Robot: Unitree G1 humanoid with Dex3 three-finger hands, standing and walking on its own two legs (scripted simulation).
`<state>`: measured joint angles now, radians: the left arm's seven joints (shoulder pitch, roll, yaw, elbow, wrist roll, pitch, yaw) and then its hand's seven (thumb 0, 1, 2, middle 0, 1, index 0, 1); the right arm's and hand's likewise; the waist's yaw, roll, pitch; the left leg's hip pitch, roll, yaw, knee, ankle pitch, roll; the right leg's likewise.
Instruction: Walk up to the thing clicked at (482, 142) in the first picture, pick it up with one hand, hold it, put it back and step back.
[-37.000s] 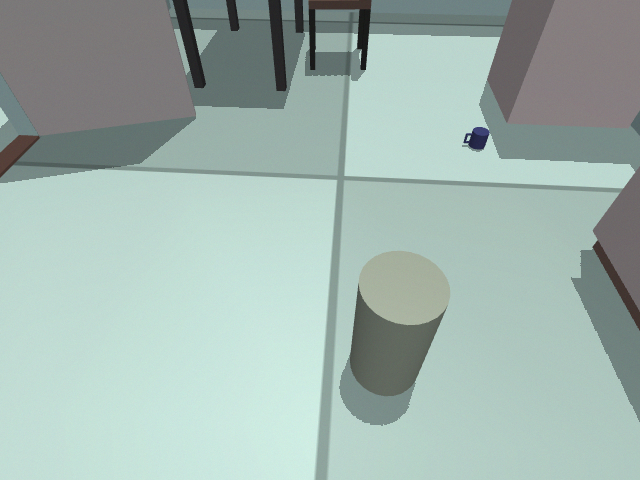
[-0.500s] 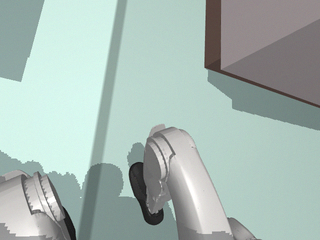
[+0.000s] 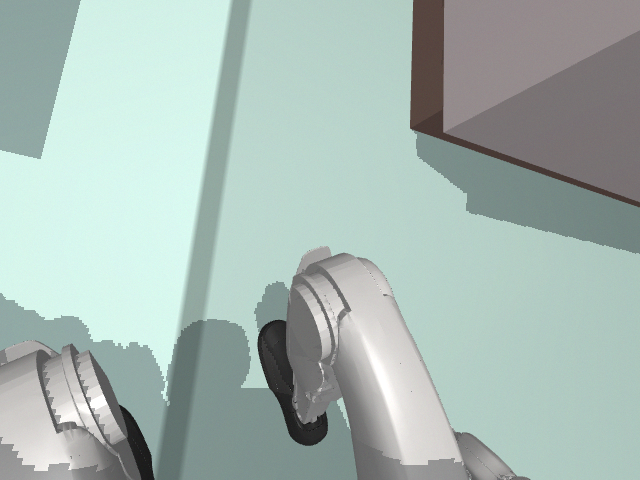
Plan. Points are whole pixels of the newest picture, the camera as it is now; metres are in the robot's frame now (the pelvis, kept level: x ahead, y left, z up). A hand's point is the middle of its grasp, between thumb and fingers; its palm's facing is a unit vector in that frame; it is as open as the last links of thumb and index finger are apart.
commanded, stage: close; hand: left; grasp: from above
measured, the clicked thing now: out of the picture +0.45 +0.34 -0.26
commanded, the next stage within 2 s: settle in 0.64 s
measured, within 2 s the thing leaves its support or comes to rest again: leaves its support in 1.10 s
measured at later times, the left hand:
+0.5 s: hand out of the picture +0.45 +0.33 -0.23, palm faces -0.45 -0.14 -0.88, open 11.6 cm
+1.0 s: hand out of the picture +0.46 +0.33 -0.22, palm faces -0.44 -0.16 -0.88, open 11.4 cm
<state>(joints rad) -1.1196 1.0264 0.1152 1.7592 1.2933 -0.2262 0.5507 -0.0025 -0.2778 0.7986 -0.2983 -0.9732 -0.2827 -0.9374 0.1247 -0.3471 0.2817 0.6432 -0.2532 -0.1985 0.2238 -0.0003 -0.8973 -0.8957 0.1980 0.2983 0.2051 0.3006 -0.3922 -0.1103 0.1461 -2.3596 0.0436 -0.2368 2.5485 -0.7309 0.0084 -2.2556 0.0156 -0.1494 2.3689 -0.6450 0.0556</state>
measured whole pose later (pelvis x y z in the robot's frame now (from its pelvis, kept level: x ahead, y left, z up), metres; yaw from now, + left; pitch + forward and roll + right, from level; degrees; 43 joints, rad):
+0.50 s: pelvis +0.00 +0.00 +0.00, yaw +0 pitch +29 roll -14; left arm -1.13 1.02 0.09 1.75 1.32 -0.23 0.56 0.01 -0.19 0.82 -0.45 -0.95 -0.37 -0.94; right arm 0.13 -0.34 0.28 0.63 -0.25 -0.19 0.22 0.00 -0.90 -0.90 0.20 0.30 0.21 0.30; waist -0.39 -0.11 0.14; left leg -2.36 0.04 -0.23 2.54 -0.72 0.01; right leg -2.25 0.01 -0.15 2.36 -0.64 0.06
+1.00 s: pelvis +0.00 +0.00 +0.00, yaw +0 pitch +30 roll -14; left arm -1.11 1.01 0.12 1.70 1.29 -0.22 0.52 0.01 -0.22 0.83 -0.50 -0.91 -0.41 -0.96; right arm 0.15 -0.35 0.27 0.63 -0.25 -0.17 0.21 0.00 -0.91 -0.90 0.20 0.30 0.21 0.30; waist -0.39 -0.10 0.13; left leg -2.36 0.03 -0.24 2.53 -0.73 0.00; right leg -2.26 0.01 -0.15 2.36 -0.65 0.05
